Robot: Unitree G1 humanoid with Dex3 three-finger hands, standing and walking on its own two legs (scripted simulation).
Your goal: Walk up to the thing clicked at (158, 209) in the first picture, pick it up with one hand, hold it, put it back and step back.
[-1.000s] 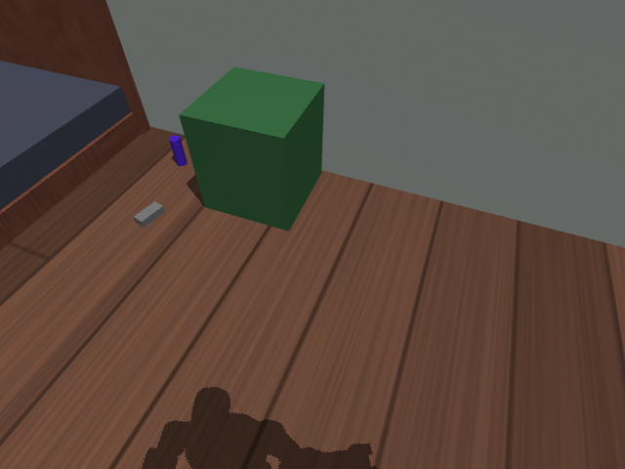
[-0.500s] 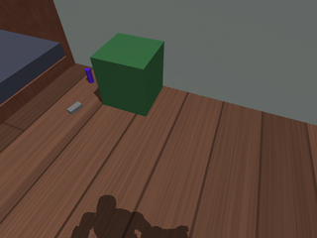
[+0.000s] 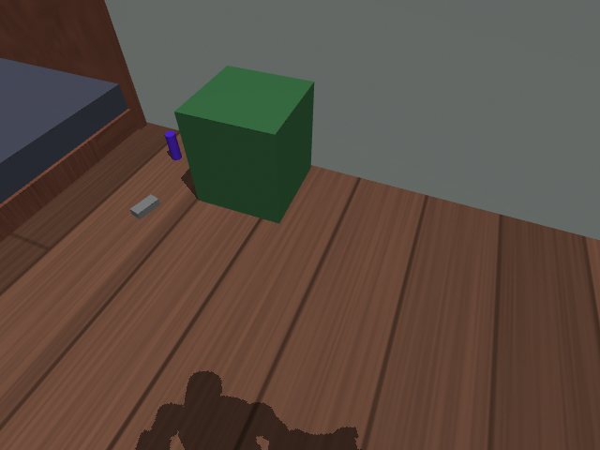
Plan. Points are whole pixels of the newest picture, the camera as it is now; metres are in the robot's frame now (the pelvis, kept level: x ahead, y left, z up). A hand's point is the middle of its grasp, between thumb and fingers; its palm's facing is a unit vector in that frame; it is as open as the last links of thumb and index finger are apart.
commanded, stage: stand
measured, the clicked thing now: (145, 206) +1.30 +0.73 -0.76
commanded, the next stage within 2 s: walk up in 0.12 s
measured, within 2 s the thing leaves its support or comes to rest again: neither
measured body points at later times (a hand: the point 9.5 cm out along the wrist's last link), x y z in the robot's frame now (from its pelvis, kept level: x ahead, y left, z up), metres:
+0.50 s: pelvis -0.02 -0.09 -0.01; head +0.03 -0.09 +0.44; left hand -0.01 +0.25 -0.10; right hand +0.15 -0.36 -0.14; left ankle -0.03 +0.07 -0.70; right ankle +0.01 -0.17 -0.75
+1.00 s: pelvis +0.01 -0.08 -0.02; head +0.01 -0.05 +0.43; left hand -0.17 +0.19 -0.14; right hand +0.31 -0.22 -0.10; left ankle -0.05 +0.00 -0.75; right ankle +0.08 -0.18 -0.70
